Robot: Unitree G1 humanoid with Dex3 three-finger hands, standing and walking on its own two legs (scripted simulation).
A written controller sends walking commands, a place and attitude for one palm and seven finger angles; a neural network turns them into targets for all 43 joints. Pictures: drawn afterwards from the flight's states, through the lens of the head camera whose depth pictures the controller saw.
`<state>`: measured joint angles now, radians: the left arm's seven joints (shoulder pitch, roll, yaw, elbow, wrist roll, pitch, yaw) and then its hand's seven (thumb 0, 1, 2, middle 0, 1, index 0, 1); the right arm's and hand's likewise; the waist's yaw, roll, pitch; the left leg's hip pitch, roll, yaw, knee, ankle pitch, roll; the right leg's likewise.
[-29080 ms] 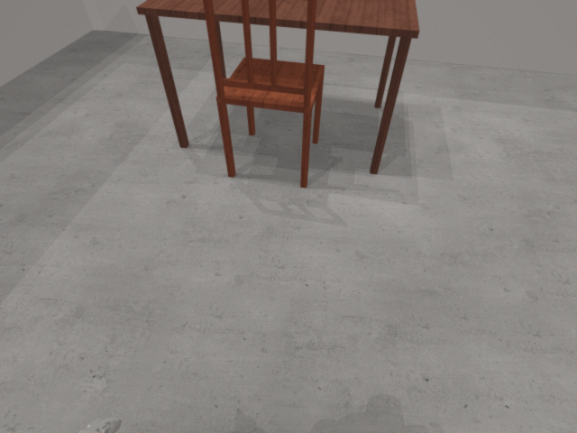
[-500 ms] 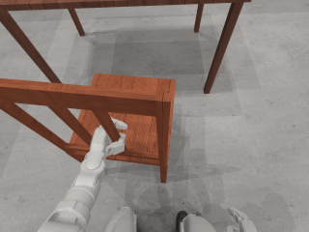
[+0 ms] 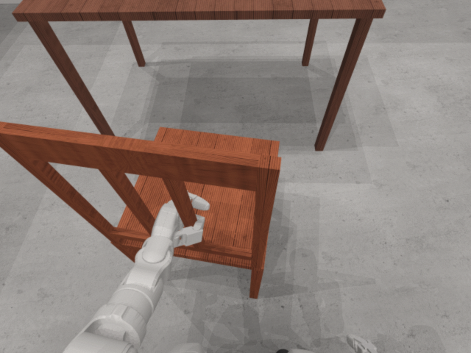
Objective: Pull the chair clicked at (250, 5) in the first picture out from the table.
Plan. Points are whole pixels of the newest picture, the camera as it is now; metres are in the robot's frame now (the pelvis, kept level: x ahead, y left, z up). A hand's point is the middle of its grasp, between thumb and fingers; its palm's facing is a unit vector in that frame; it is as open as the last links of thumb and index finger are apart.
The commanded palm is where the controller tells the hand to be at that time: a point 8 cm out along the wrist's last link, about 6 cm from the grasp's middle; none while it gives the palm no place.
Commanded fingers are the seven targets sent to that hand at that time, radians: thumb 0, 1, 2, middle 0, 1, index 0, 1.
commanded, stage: stop walking, hand still on the chair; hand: left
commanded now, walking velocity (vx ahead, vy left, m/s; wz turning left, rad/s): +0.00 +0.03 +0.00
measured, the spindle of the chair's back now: (139, 210) +0.36 +0.22 -0.05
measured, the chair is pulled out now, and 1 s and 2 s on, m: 0.53 0.58 0.58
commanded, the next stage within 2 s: open the thumb and straighten the fingers in 1.06 s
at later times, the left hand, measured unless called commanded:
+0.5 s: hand (197, 254) +0.28 +0.09 -0.06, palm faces -0.10 -0.99 -0.13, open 5.3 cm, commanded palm +0.27 +0.15 -0.05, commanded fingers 0.00 0.90 0.90 -0.50 -1.45 -0.50 -1.45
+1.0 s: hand (197, 254) +0.28 +0.09 -0.06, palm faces -0.10 -0.98 -0.14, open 5.4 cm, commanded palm +0.27 +0.15 -0.05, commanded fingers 0.00 0.90 0.90 -0.50 -1.45 -0.50 -1.45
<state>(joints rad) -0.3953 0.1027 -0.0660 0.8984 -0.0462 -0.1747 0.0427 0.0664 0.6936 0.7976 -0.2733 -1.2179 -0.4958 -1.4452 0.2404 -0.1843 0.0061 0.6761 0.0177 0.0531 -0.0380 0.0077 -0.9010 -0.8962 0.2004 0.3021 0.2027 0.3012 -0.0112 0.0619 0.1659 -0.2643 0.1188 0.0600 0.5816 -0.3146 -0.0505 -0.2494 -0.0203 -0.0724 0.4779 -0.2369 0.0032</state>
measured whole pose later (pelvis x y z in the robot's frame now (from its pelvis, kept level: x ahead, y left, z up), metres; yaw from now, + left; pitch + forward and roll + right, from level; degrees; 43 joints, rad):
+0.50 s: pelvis -0.02 +0.01 +0.00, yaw -1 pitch -2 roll +0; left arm -0.29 0.07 -0.07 0.96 -0.04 -0.15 0.07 0.07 0.70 0.80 -0.25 -1.23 -0.50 -1.45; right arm 0.28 -0.23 0.00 0.72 0.03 0.05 -0.09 0.01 -0.90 -0.90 0.20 0.30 0.20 0.30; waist -0.05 0.03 0.06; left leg -0.19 0.06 0.04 0.50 -0.28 -0.03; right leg -0.25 -0.06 -0.04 0.50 -0.22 0.03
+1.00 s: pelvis -0.01 +0.00 +0.00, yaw +0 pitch -2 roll +1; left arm -0.26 0.08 -0.09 0.91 -0.04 -0.15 0.07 0.07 0.67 0.83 -0.27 -1.25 -0.50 -1.44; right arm 0.21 -0.23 0.00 0.70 0.03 0.06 -0.10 0.01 -0.90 -0.90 0.20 0.30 0.20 0.30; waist -0.04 0.02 0.07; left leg -0.17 0.05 0.04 0.47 -0.28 -0.04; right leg -0.24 -0.06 -0.04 0.50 -0.23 0.02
